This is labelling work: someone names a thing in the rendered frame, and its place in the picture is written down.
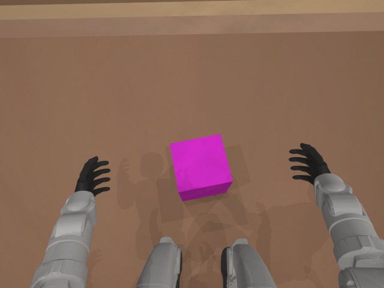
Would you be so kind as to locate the robot left hand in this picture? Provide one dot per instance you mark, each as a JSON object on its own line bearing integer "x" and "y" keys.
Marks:
{"x": 87, "y": 175}

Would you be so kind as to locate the carton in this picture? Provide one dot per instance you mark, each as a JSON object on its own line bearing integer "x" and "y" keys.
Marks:
{"x": 201, "y": 167}

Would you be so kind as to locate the robot right hand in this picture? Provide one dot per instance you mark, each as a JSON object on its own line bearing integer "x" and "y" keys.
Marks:
{"x": 314, "y": 160}

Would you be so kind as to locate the robot right forearm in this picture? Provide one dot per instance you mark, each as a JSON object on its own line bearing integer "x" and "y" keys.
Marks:
{"x": 356, "y": 243}

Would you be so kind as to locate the right robot shin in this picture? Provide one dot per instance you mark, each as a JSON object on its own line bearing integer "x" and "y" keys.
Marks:
{"x": 232, "y": 282}

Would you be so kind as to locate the right robot thigh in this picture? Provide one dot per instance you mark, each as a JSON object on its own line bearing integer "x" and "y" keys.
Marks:
{"x": 244, "y": 262}

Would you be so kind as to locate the right robot upper arm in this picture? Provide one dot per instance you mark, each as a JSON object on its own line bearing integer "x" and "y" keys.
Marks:
{"x": 354, "y": 277}

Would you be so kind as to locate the robot left forearm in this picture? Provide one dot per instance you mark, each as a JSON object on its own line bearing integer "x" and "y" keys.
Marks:
{"x": 64, "y": 263}

